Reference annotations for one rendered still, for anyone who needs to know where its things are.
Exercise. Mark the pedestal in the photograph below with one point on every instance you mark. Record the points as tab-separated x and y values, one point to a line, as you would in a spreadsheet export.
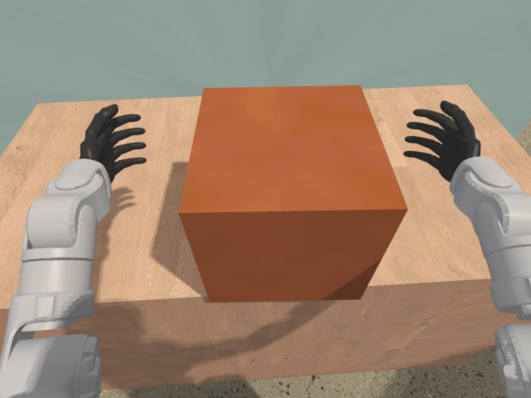
428	303

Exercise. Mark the left robot hand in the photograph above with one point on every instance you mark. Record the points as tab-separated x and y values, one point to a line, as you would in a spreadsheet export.
100	140

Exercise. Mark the right robot hand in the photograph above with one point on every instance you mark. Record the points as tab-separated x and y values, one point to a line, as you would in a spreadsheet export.
457	137

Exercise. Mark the left robot upper arm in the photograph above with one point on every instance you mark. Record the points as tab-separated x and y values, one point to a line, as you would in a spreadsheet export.
53	367

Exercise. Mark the robot right forearm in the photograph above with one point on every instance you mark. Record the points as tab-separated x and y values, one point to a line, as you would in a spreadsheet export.
500	214

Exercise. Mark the robot left forearm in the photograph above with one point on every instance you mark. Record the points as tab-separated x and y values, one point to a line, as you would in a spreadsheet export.
58	247

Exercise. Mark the carton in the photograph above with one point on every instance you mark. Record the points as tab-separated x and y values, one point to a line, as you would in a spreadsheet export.
289	194

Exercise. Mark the right robot upper arm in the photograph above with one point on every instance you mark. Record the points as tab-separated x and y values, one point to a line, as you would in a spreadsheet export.
513	356

